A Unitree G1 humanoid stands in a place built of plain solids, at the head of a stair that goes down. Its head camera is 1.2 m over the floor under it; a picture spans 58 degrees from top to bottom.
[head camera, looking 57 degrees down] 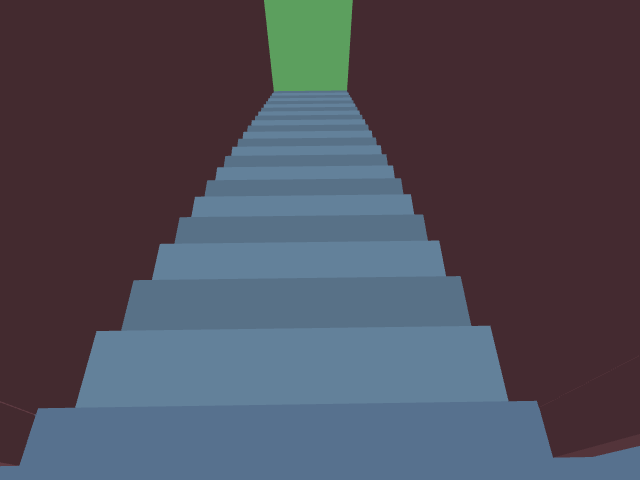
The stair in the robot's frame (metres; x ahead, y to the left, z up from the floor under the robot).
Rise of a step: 0.18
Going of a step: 0.28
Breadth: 1.33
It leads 1 degrees to the left of straight ahead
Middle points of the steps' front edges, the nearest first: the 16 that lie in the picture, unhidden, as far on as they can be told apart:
0.26 0.08 0.00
0.54 0.09 -0.17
0.83 0.09 -0.35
1.11 0.09 -0.52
1.39 0.10 -0.70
1.67 0.10 -0.87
1.96 0.11 -1.05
2.24 0.11 -1.22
2.52 0.11 -1.40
2.80 0.12 -1.57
3.09 0.12 -1.75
3.37 0.13 -1.92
3.65 0.13 -2.10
3.93 0.13 -2.28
4.22 0.14 -2.45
4.50 0.14 -2.63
